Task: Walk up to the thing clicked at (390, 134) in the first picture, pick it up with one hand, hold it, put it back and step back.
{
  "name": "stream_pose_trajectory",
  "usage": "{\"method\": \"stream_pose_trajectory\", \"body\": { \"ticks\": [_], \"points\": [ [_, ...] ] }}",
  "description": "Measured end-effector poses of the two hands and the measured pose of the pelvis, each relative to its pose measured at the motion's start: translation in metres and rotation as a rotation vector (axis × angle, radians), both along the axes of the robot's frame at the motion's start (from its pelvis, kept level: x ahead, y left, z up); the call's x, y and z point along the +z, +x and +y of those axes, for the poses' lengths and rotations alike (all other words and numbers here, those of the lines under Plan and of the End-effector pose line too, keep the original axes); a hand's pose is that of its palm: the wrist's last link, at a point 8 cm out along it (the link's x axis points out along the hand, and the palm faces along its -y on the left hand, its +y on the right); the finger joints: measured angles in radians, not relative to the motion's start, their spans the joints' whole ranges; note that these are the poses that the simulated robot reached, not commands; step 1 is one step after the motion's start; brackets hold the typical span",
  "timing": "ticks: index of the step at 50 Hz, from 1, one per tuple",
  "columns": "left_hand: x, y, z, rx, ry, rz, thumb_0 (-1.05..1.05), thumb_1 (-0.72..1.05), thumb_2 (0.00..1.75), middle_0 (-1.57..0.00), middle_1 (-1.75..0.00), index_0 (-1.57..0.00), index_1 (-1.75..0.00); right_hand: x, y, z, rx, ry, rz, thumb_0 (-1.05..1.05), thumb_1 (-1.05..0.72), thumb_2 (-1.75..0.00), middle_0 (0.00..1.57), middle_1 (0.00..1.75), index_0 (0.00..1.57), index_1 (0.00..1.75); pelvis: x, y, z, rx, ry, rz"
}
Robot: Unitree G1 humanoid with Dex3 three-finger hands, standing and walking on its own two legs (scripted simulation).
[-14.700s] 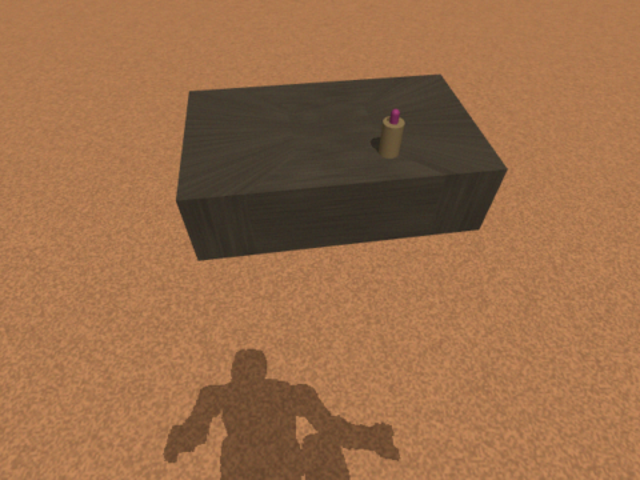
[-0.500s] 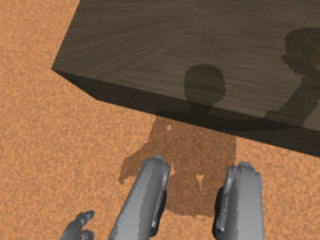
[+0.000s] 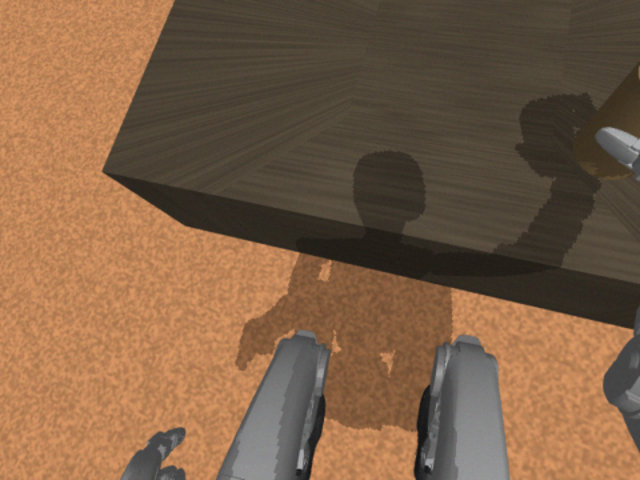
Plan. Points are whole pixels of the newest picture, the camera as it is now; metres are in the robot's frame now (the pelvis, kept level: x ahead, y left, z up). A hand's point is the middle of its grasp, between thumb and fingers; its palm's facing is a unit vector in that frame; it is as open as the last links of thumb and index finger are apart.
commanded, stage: lift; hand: right
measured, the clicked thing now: out of the picture +0.51 -0.29 +0.02
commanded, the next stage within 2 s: hold in 1.50 s
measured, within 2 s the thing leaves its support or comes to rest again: neither
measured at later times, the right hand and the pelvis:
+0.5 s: hand out of the picture +0.41 -0.27 +0.12, palm faces +0.37 +0.93 -0.04, open 10.9 cm; pelvis +0.02 +0.00 +0.11, yaw -4 degrees
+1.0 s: hand out of the picture +0.38 -0.24 +0.19, palm faces +0.35 +0.94 -0.03, open 10.9 cm; pelvis +0.04 +0.00 +0.17, yaw -6 degrees
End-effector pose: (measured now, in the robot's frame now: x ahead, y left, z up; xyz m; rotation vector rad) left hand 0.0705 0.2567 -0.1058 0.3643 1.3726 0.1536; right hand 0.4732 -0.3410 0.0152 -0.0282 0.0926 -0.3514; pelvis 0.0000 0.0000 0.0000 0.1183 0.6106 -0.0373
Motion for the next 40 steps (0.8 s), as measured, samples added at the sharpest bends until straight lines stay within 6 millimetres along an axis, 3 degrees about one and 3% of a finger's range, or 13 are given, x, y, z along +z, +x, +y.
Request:
{"method": "stream_pose_trajectory", "body": {
  "ticks": [11,24,32,40],
  "points": [
    [0.042,0.021,-0.006,-0.012,-0.020,-0.078,0.01,0.89,0.87,-0.19,-0.30,-0.20,-0.27,0.044,-0.037,0.006,-0.009,0.001,0.005,-0.03,0.58,-1.02,0.69,1.08,0.73,1.12,0.043,0.006,-0.002,-0.022,-0.011,-0.064],
    [0.108,0.061,-0.012,-0.060,-0.025,-0.225,0.01,0.88,0.88,-0.19,-0.29,-0.19,-0.28,0.108,-0.095,0.024,-0.027,0.000,-0.006,-0.03,0.58,-1.02,0.69,1.07,0.73,1.12,0.105,0.015,-0.004,-0.059,-0.034,-0.184],
    [0.137,0.082,-0.018,-0.092,-0.046,-0.300,0.01,0.87,0.89,-0.20,-0.29,-0.19,-0.29,0.140,-0.112,0.033,-0.025,-0.001,-0.017,-0.03,0.58,-1.02,0.69,1.07,0.73,1.12,0.132,0.021,-0.003,-0.072,-0.054,-0.252],
    [0.153,0.089,-0.021,-0.095,-0.067,-0.323,0.01,0.87,0.89,-0.20,-0.29,-0.19,-0.29,0.159,-0.124,0.048,-0.004,0.005,-0.021,-0.03,0.58,-1.02,0.70,1.07,0.74,1.12,0.151,0.027,-0.003,-0.073,-0.073,-0.297]
  ]
}}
